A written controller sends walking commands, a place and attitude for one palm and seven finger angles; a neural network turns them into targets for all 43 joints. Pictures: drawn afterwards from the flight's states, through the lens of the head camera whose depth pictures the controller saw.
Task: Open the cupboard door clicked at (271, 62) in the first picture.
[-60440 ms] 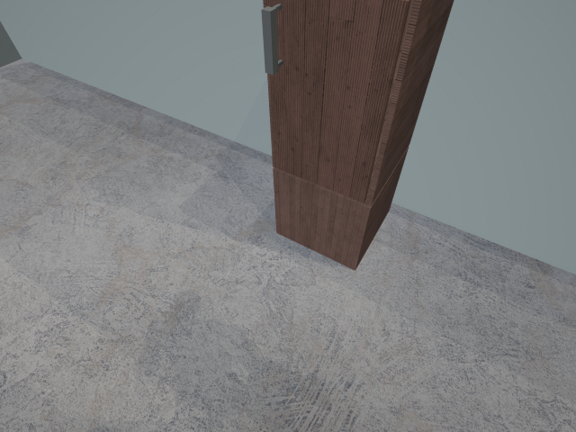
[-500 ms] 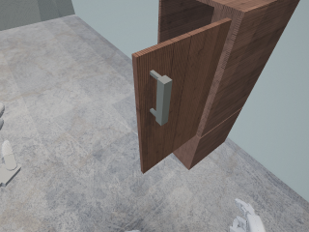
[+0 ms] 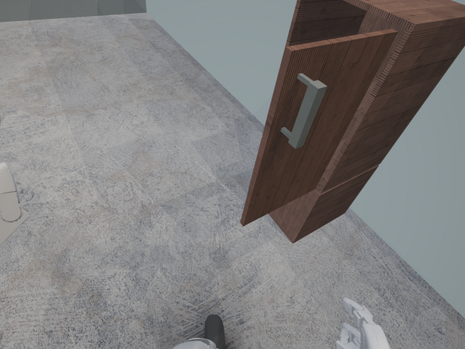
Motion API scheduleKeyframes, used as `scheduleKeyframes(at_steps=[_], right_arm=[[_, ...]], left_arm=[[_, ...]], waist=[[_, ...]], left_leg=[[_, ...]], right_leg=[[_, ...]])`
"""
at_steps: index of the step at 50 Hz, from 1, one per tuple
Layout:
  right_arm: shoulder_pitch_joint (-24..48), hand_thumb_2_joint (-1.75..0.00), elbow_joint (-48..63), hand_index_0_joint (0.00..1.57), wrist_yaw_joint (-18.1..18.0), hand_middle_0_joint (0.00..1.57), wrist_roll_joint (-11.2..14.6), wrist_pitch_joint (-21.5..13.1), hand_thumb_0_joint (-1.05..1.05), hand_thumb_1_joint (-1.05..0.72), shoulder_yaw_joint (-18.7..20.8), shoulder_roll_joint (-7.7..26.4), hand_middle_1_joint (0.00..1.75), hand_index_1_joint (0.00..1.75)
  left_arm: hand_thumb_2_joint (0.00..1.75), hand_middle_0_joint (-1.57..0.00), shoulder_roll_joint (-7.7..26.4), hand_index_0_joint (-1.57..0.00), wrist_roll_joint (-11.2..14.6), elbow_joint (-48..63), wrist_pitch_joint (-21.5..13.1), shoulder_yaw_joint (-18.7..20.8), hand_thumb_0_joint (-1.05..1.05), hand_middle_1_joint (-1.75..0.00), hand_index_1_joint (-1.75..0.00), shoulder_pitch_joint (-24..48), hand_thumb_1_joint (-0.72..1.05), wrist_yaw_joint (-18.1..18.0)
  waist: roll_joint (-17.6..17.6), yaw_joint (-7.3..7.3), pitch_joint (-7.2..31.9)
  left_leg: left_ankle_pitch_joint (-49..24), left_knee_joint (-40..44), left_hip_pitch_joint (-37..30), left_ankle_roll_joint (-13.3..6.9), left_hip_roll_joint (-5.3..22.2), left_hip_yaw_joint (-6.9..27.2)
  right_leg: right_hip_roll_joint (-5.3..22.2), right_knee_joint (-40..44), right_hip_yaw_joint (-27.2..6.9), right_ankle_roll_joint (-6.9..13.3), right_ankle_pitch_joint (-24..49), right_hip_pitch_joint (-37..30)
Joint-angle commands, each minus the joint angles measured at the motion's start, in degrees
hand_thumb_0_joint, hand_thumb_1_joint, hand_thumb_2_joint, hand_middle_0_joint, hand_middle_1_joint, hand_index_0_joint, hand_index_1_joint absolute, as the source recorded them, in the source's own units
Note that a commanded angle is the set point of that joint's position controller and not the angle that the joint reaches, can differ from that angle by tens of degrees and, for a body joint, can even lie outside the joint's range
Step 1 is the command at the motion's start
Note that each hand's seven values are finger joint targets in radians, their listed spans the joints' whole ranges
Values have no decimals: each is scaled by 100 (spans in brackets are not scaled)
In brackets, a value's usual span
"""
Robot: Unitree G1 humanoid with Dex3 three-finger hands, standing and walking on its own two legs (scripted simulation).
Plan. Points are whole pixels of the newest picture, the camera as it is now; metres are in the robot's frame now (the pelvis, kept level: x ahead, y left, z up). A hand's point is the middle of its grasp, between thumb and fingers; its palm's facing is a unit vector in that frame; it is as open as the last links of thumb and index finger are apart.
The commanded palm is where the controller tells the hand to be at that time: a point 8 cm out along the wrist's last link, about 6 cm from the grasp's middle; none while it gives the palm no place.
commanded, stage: stop stepping back and stand still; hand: left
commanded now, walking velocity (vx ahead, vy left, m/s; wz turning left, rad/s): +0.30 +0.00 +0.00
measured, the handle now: (299, 111) +0.57 -0.10 +0.14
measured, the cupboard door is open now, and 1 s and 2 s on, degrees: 91 91 91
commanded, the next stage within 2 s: let the arm hang, fingers relaxed in 1.68 s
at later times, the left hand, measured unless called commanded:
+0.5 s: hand out of the picture +0.05 +0.31 +0.23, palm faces +0.20 -0.77 -0.61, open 7.4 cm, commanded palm +0.01 +0.38 +0.20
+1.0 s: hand out of the picture +0.04 +0.36 +0.23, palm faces +0.32 -0.78 -0.54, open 7.4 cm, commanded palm -0.03 +0.42 +0.20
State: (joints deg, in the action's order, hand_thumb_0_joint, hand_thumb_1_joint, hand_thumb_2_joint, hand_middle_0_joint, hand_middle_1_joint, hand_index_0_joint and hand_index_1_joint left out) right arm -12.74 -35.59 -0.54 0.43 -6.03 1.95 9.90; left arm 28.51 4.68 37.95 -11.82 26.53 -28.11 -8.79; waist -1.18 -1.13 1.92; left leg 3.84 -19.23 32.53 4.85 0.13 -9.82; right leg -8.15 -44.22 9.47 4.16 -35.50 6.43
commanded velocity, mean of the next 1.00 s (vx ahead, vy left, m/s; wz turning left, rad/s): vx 0.23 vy -0.11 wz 0.00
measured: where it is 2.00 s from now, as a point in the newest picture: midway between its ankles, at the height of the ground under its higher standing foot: outside the picture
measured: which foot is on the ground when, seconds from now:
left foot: down 0.00-0.00, up 0.02-0.14, down 0.16-0.50, up 0.52-0.82, down 0.84-1.00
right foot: up 0.00-0.02, down 0.04-0.16, up 0.18-0.52, down 0.54-0.84, up 0.86-1.00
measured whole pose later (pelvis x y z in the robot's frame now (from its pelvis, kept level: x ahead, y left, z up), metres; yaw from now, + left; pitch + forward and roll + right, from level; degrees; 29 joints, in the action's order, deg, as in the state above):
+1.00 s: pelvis -0.20 +0.14 +0.02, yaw -7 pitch -1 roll +0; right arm -11.4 -34.0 -2.5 -0.5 -7.1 -0.1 7.5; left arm 31.0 2.3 35.0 -15.2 31.0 -29.6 -8.8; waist 2.6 -2.1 -4.9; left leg 13.3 -29.0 13.9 1.3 5.3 -5.8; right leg -0.1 -53.0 4.5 0.3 -24.0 23.5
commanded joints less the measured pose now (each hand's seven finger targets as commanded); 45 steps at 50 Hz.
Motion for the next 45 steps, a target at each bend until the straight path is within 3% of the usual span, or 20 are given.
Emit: scheduleKeyframes(at_steps=[1,2,3,4,6,8,10,11,15,23,25,26,29,31,34,40,41,42,43,45], right_arm=[[475,-90,269,20,41,20,76,-252,0,-90,327,964,30,30],[507,-90,404,20,140,20,112,-325,0,-90,249,881,30,30],[696,-90,682,20,208,20,-124,-309,0,-90,-141,730,30,30],[736,-90,597,20,-60,20,-37,-201,0,-90,-55,691,30,30],[592,-90,408,20,-299,20,-22,-331,0,-90,73,991,30,30],[543,-90,594,20,-280,20,-107,-484,0,-90,74,1196,30,30],[596,-90,699,20,-234,20,-163,-623,0,-90,1,939,30,30],[644,-90,703,20,-150,20,-175,-638,0,-90,-46,810,30,30],[909,-90,1075,20,93,20,-101,-365,0,-90,144,858,30,30],[518,-90,887,20,-287,20,-193,153,0,-90,93,506,30,30],[371,-90,705,20,-374,20,21,140,0,-90,118,603,30,30],[437,-90,747,20,-412,20,103,136,0,-90,256,848,30,30],[758,-90,951,20,-241,20,20,-67,0,-90,23,847,30,30],[685,-90,768,20,-286,20,-5,-111,0,-90,395,1190,30,30],[953,-90,612,20,-511,20,-73,-196,0,-90,114,980,30,30],[544,-90,810,20,-607,20,-159,-564,0,-90,58,767,30,30],[390,-90,865,20,-602,20,-124,-545,0,-90,111,850,30,30],[386,-90,989,20,-542,20,-120,-485,0,-90,162,1014,30,30],[331,-90,962,20,-457,20,-145,-481,0,-90,131,897,30,30],[470,-90,849,20,-354,20,-156,-436,0,-90,120,771,30,30]], left_arm=[[90,-20,881,-20,-45,894,-402,718,0,-30,-30,361,90,-53],[90,-20,1511,-20,136,1319,-326,1143,0,-30,-30,913,90,89],[90,-20,1629,-20,79,1175,-244,1139,0,-30,-30,1815,90,132],[90,-20,464,-20,-60,530,-256,184,0,-30,-30,2182,90,162],[90,-20,576,-20,-220,160,-28,174,0,-30,-30,2122,90,5],[90,-20,495,-20,-213,78,-51,-62,0,-30,-30,2065,90,-4],[90,-20,698,-20,-312,375,-349,16,0,-30,-30,2676,90,-3],[90,-20,805,-20,-142,787,-341,72,0,-30,-30,2394,90,76],[90,-20,486,-20,-81,1696,-207,255,0,-30,-30,-202,90,160],[90,-20,1011,-20,-128,545,108,976,0,-30,-30,-925,90,-48],[90,-20,1139,-20,-122,43,292,888,0,-30,-30,-479,90,8],[90,-20,929,-20,-163,-76,249,694,0,-30,-30,-138,90,73],[90,-20,1740,-20,-43,-594,-103,1443,0,-30,-30,764,90,-63],[90,-20,361,-20,-205,-968,-40,75,0,-30,-30,692,90,208],[90,-20,324,-20,-318,-506,-375,-282,0,-30,-30,1623,90,105],[90,-20,840,-20,-363,1022,-460,307,0,-30,-30,1385,90,-291],[90,-20,904,-20,-271,1200,-509,528,0,-30,-30,986,90,-294],[90,-20,906,-20,-215,1464,-598,700,0,-30,-30,690,90,-321],[90,-20,983,-20,-258,1237,-667,746,0,-30,-30,243,90,-324],[90,-20,1217,-20,-182,1098,-679,1136,0,-30,-30,223,90,-212]], waist=[[1648,-80,-880],[1243,-175,-485],[567,-355,-243],[772,-132,-737],[-856,-308,-736],[-3243,-133,-508],[-1398,-81,-683],[-935,-72,-221],[-1705,207,452],[-1356,239,594],[791,205,243],[1501,-5,-304],[826,-73,-418],[1378,-68,-1667],[115,80,-1783],[63,186,-108],[-735,97,259],[-2267,122,539],[-2422,48,451],[-1646,-7,154]], left_leg=[[2745,-7789,-364,60,-216,2241],[2705,-8420,58,-400,27,2744],[2322,-6394,-379,-524,661,2255],[1981,-3934,-547,-423,624,1739],[1121,-1784,-2674,-454,96,1375],[315,61,-2500,-906,1547,3421],[1376,861,-1884,-1415,2082,4976],[2290,1120,-1916,-942,1885,5035],[3962,1672,-1142,101,1032,2282],[2173,843,-409,-101,883,447],[1742,-2863,-804,-47,31,-347],[2202,-4939,-170,-324,18,519],[1793,-7042,1199,-350,463,1406],[1100,-5928,1491,-341,496,1526],[1376,-4504,800,-497,530,847],[1328,-666,-2571,-676,2,79],[1346,-352,-3342,-742,285,503],[951,-43,-4108,-1136,1364,2350],[252,341,-4029,-1534,2172,3564],[-131,525,-3115,-1691,2235,3375]], right_leg=[[2746,3158,-2198,1202,1686,3437],[3379,3099,-2679,1353,1385,3297],[3177,2973,-2928,641,1844,2661],[2268,2648,-1899,584,2245,1627],[1601,1191,-1425,199,2979,2167],[550,-1529,-698,-388,218,2164],[381,-2328,-1370,-379,346,2603],[472,-2431,-1459,-372,455,2394],[127,-2235,-608,-344,1544,1074],[-42,640,461,-65,22,-1091],[1221,2930,-611,409,759,164],[2012,3137,-1543,740,1736,1195],[3176,3529,-3319,1275,204,1615],[2600,3970,-3589,732,-1148,1842],[2541,3731,-2630,708,142,1293],[1728,1951,-1136,427,859,855],[1397,877,-882,197,1284,1153],[799,-460,-471,-162,734,2228],[619,-1426,-598,-251,-47,2746],[953,-1911,-979,-340,356,2832]])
